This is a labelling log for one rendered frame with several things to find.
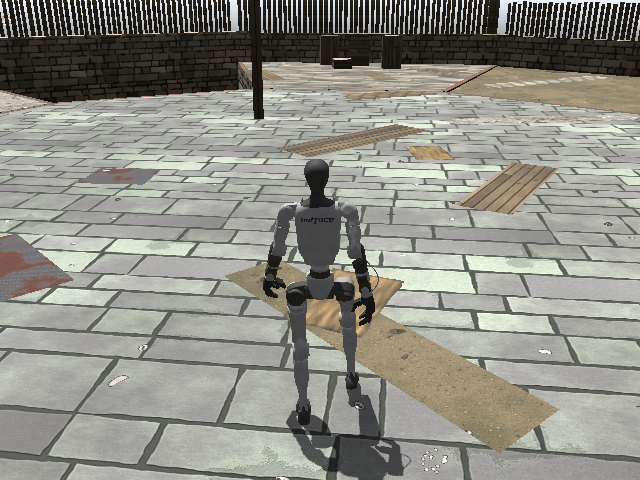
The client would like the robot right forearm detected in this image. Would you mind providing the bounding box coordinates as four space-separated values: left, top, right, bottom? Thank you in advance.
352 244 373 298

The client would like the left robot upper arm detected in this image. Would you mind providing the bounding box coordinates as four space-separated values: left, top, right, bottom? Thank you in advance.
271 202 297 257

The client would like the right robot thigh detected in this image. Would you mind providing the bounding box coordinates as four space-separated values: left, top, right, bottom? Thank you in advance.
334 277 355 328

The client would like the robot left forearm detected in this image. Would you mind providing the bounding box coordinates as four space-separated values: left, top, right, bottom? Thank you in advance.
264 241 282 281

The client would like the robot left hand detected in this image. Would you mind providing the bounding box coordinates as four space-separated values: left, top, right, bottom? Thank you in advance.
263 277 286 298

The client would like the robot head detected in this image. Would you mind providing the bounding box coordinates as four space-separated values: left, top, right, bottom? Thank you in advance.
300 159 335 208

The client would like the right robot upper arm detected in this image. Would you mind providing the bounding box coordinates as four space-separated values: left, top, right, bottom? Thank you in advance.
338 202 362 259

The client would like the robot right hand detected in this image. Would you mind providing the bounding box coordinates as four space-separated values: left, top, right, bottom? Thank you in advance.
351 295 375 326

